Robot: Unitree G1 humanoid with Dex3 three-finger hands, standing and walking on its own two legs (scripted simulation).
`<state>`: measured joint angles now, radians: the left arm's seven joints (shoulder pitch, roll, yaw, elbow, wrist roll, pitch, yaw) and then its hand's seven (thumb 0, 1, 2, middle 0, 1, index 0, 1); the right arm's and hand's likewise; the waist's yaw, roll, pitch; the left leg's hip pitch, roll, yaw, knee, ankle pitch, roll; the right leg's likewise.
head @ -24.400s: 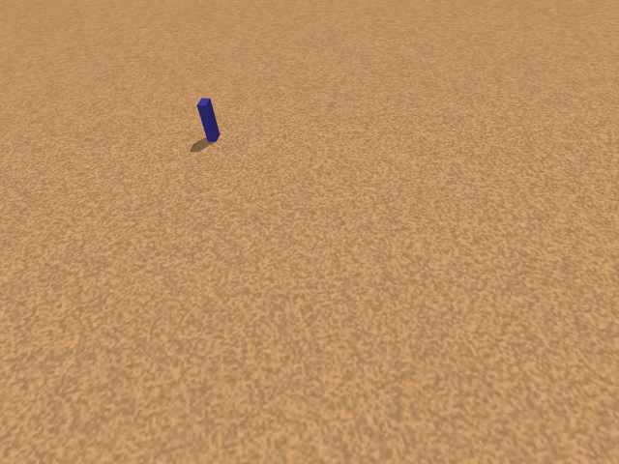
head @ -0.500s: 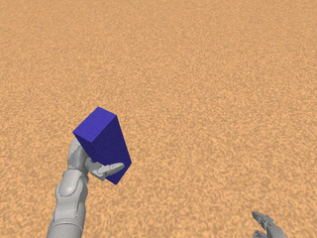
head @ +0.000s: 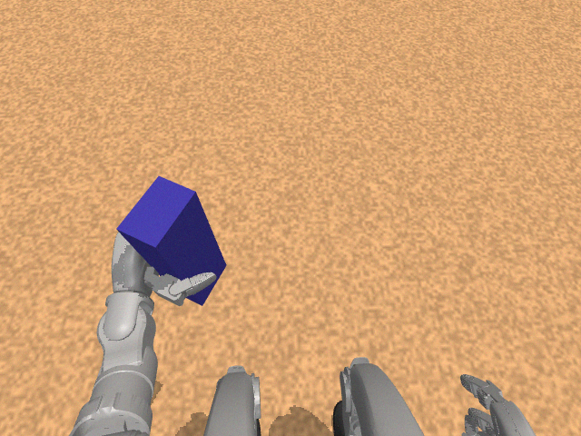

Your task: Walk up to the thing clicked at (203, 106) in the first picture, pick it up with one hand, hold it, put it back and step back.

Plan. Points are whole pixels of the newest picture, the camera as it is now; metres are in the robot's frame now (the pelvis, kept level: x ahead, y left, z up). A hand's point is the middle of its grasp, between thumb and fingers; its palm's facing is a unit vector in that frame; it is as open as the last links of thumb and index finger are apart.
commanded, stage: crouch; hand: left
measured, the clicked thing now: (184, 251) +0.38 +0.16 -0.02
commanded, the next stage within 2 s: lower in 1.24 s
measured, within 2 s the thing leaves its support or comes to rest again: neither
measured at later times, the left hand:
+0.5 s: hand (206, 290) +0.39 +0.17 -0.25, palm faces +0.02 -1.00 -0.01, open 11.6 cm
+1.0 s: hand (214, 295) +0.41 +0.18 -0.36, palm faces +0.02 -1.00 -0.03, open 11.6 cm
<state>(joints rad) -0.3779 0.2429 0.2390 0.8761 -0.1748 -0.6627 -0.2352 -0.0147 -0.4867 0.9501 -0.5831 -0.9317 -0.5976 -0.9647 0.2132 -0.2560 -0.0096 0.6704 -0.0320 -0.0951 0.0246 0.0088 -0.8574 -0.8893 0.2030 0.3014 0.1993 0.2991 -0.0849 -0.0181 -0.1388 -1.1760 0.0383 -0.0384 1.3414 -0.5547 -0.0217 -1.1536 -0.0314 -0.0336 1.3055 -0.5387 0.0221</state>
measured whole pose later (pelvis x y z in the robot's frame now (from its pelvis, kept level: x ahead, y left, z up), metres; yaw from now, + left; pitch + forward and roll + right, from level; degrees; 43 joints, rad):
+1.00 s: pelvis -0.06 +0.00 -0.30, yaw -5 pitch +30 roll -6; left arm -0.71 0.44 0.42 1.14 -0.04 -0.76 -0.16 -0.01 -0.50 0.95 -0.60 -0.91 -0.61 -0.95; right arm 0.10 -0.27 0.08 0.73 -0.13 -0.01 0.10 0.01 -0.91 -0.90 0.20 0.30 0.20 0.30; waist -0.18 -0.04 -0.06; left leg -2.21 0.01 -0.14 2.36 -0.68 -0.03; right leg -2.16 -0.02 -0.05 2.28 -0.65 0.03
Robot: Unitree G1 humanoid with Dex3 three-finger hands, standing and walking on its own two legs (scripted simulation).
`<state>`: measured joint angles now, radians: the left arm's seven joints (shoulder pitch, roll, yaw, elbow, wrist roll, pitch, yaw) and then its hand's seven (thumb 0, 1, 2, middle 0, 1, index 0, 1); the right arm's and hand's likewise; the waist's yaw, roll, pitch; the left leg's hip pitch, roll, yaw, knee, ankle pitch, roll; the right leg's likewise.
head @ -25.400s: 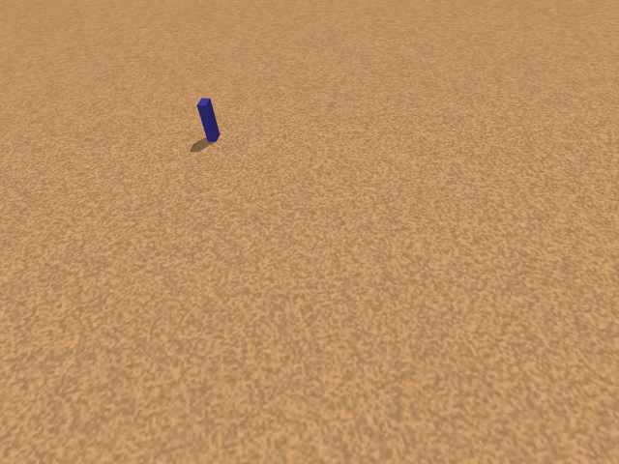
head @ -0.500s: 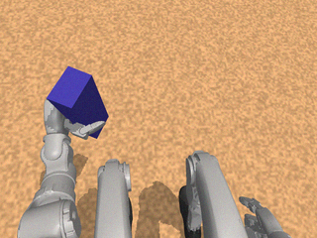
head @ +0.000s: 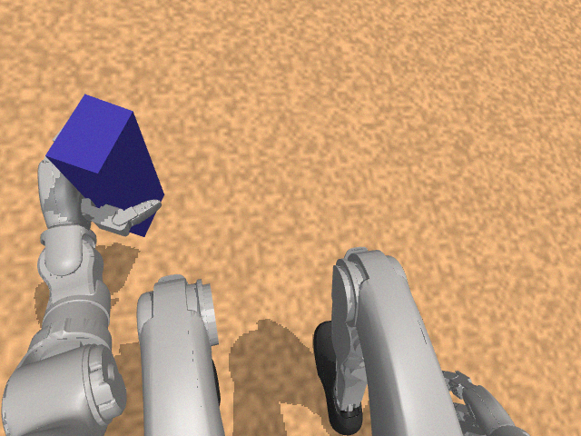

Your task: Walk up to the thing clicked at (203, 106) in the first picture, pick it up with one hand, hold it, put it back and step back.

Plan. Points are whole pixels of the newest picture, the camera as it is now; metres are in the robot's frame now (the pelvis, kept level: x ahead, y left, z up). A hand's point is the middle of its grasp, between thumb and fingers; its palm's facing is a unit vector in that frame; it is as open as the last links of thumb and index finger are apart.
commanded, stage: crouch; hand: left
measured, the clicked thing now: (120, 180) +0.46 +0.21 -0.06
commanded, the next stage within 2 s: lower in 0.24 s
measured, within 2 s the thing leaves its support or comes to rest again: neither
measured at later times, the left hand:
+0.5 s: hand (130, 193) +0.46 +0.21 -0.12, palm faces +0.07 -1.00 -0.04, open 11.6 cm
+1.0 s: hand (144, 200) +0.47 +0.20 -0.18, palm faces +0.05 -1.00 -0.05, open 11.6 cm
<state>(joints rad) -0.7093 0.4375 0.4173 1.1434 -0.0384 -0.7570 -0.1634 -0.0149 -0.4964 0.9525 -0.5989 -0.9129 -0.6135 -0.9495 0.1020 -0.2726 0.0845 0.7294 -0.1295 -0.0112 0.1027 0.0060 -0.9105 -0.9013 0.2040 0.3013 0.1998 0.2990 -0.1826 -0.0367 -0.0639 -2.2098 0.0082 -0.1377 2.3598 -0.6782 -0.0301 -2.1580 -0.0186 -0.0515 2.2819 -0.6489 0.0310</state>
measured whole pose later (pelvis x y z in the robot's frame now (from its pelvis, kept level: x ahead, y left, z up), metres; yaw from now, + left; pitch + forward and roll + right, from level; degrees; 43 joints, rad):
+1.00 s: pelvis +0.00 +0.01 -0.05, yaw -6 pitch +21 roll -13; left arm -0.73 0.67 0.37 1.30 -0.02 -0.90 -0.07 -0.01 -0.49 0.93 -0.59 -0.92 -0.61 -0.96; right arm -0.04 -0.34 0.32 0.65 -0.26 0.03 0.16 0.00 -0.92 -0.90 0.20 0.30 0.20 0.30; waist -0.26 -0.14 0.18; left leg -2.26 -0.01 -0.28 2.57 -0.70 -0.03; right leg -2.15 0.01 -0.15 2.39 -0.63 0.06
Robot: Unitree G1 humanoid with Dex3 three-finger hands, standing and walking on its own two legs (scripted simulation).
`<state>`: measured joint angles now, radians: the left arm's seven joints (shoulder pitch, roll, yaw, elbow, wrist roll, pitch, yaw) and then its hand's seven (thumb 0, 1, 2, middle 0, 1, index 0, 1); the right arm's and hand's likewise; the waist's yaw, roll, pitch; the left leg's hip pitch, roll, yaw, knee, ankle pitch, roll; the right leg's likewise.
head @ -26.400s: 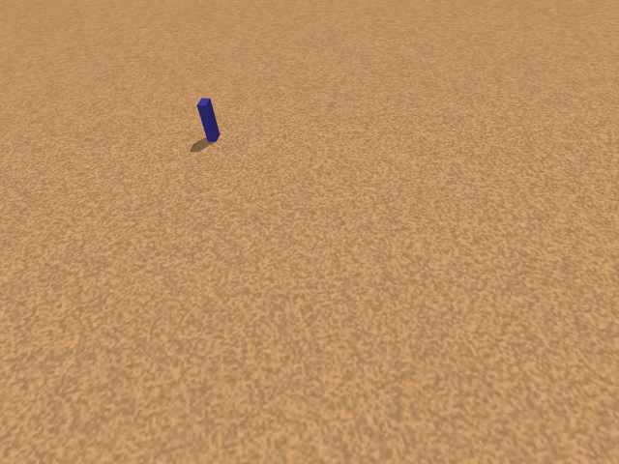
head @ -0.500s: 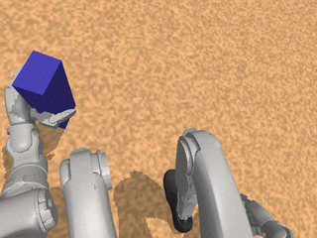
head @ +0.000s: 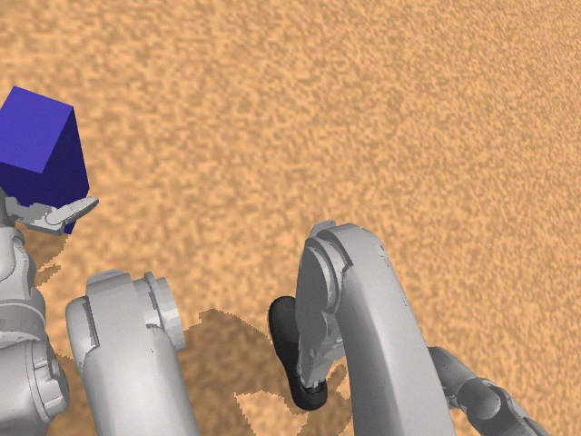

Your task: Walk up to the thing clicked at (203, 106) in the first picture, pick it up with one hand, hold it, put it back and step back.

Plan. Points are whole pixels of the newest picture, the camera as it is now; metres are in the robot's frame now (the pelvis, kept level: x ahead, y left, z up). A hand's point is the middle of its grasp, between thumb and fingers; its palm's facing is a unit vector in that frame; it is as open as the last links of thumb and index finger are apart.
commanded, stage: lower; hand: left
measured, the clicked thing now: (48, 176) +0.46 +0.24 -0.14
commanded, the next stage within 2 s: loosen in 0.44 s
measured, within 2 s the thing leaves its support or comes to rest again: rests again in 1.84 s
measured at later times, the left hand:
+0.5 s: hand (51, 177) +0.46 +0.24 -0.16, palm faces +0.17 -0.98 -0.05, open 11.6 cm
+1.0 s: hand (52, 176) +0.46 +0.24 -0.16, palm faces +0.18 -0.98 -0.01, open 11.8 cm
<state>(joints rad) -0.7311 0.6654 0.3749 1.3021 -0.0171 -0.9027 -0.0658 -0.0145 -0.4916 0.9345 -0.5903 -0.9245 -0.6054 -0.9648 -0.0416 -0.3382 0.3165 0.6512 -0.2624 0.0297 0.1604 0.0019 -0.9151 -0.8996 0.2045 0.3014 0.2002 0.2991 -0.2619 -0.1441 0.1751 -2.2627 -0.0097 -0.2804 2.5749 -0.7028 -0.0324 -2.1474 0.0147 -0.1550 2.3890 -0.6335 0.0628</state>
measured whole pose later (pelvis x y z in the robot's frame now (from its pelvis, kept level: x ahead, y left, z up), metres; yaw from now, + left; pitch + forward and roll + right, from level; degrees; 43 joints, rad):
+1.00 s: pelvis +0.00 +0.01 +0.00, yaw -3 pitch +18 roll -17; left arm -0.75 0.76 0.36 1.36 -0.04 -1.01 -0.01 0.00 -0.31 0.65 -0.58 -0.67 -0.60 -0.70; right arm -0.11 -0.35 0.44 0.61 -0.32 0.02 0.16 0.00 -0.90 -0.89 0.21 0.30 0.20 0.30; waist -0.28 -0.22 0.25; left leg -2.24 -0.01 -0.35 2.61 -0.72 -0.02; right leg -2.10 0.04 -0.21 2.36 -0.62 0.08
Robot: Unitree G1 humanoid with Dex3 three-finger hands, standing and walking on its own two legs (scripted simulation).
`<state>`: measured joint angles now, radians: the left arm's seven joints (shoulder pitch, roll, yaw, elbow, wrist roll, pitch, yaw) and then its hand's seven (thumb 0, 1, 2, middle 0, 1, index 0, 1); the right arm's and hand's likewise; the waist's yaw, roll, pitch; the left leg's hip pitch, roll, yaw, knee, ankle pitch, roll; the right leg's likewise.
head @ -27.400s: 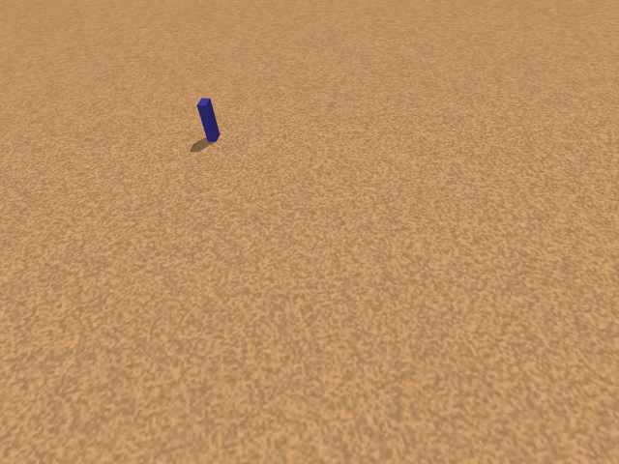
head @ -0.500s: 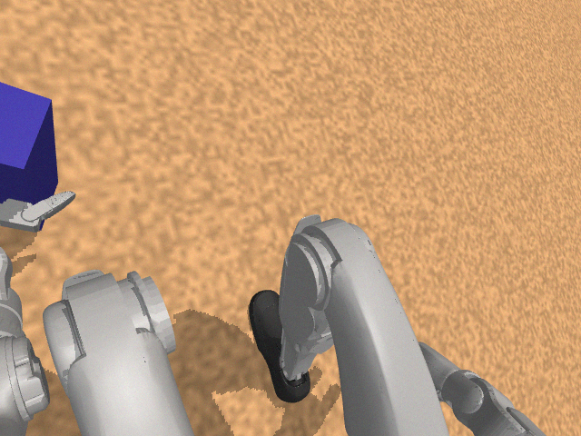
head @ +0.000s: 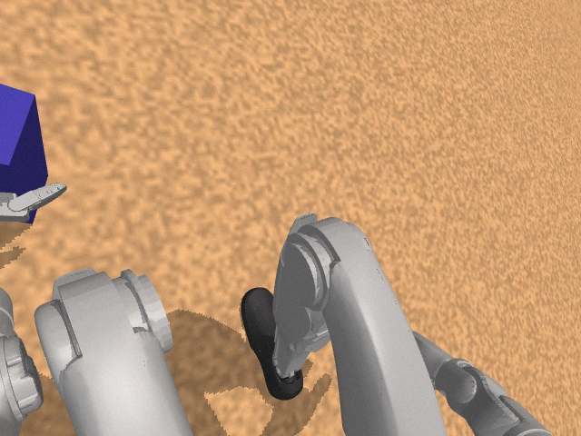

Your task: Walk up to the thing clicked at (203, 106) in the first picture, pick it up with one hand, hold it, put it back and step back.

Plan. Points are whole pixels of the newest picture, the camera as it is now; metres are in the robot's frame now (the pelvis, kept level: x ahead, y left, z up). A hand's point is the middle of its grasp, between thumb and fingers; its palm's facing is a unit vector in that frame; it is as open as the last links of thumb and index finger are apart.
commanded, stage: withdraw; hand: left
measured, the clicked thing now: (7, 165) +0.46 +0.25 -0.18
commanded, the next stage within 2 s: rise in 0.26 s
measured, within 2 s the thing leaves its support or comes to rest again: rests again in 0.84 s
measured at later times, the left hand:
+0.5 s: hand out of the picture +0.42 +0.34 -0.06, palm faces +0.24 -0.95 -0.22, open 16.0 cm
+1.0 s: hand out of the picture +0.30 +0.31 +0.11, palm faces +0.24 -0.88 -0.41, open 17.3 cm
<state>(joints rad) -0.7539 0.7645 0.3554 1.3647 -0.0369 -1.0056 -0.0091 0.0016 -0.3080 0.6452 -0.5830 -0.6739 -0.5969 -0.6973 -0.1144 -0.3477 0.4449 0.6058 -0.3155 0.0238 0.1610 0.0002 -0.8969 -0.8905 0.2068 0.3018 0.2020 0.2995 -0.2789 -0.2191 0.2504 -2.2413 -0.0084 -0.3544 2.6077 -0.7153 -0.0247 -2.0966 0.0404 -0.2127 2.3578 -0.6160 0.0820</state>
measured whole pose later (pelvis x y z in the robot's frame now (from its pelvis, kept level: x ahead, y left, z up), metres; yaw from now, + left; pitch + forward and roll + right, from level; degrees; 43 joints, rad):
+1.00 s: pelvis +0.03 -0.01 +0.21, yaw +11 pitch +32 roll -4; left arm -0.16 0.42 0.23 0.45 0.05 -0.02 0.03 -0.01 -0.53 0.07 -0.06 -0.05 -0.07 -0.06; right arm 0.10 -0.24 0.01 0.52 0.06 0.16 -0.03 0.01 -0.90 -0.90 0.21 0.30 0.20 0.30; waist -0.06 0.01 -0.16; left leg -1.76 0.05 -0.07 1.86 -0.67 -0.01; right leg -1.73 -0.01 -0.04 1.80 -0.63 0.03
